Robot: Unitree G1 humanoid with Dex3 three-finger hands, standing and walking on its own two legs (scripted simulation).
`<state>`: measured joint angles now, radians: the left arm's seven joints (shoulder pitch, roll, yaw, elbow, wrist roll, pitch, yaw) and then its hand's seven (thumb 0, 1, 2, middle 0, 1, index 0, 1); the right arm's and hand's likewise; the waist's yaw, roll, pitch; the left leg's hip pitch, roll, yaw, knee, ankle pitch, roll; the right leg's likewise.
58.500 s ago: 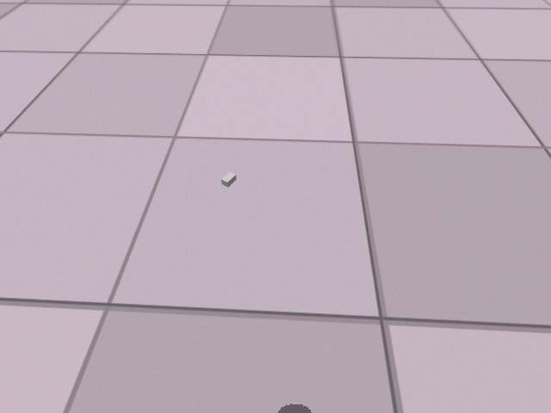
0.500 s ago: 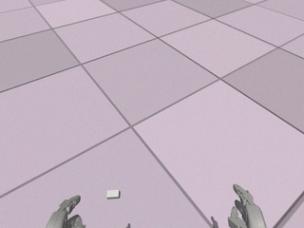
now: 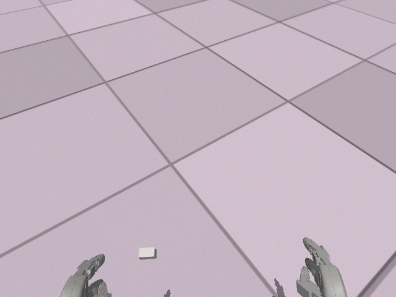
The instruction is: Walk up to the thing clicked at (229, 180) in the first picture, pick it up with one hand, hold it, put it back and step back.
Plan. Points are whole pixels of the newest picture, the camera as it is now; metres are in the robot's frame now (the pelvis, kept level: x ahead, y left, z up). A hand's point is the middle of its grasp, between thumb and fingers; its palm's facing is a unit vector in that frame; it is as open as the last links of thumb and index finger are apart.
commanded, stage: home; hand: left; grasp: from above
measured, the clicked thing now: (147, 253) +0.45 +0.23 -0.70
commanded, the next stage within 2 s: stand in 0.68 s
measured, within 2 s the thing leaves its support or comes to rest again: neither
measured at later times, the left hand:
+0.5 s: hand out of the picture +0.16 +0.18 -0.05, palm faces +0.04 -0.98 -0.20, open 7.4 cm
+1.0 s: hand out of the picture +0.13 +0.23 -0.10, palm faces +0.01 -0.94 -0.33, open 7.4 cm
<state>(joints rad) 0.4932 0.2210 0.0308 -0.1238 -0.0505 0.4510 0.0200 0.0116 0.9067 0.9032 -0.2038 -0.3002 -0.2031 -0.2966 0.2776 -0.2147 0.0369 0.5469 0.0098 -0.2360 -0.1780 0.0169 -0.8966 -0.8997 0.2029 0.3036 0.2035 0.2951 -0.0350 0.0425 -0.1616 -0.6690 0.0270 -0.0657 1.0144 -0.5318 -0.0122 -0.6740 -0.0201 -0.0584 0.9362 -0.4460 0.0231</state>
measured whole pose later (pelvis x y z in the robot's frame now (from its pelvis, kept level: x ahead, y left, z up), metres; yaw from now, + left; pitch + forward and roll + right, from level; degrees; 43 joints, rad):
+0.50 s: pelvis +0.00 +0.00 +0.00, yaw +0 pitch +11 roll -3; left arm 0.50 0.23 0.03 -0.13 -0.05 0.46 0.02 0.01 0.91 0.90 -0.20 -0.30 -0.20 -0.30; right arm 0.28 -0.22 0.03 0.54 0.01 -0.23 -0.17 0.02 -0.90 -0.90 0.20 0.30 0.20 0.30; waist -0.04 0.04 -0.16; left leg -0.67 0.03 -0.06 1.02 -0.53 -0.01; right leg -0.68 -0.02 -0.06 0.94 -0.45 0.03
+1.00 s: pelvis -0.01 +0.00 +0.02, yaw -1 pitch +2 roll +0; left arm 0.23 0.29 0.04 0.57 0.05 0.09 0.03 0.01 0.91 0.90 -0.21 -0.30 -0.21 -0.30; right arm 0.18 -0.28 -0.02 0.80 -0.06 -0.05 -0.02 0.01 -0.90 -0.90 0.20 0.30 0.21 0.30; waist 0.03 -0.02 0.02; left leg -0.42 -0.01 -0.01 0.83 -0.44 0.00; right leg -0.46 -0.06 -0.01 0.82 -0.39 0.03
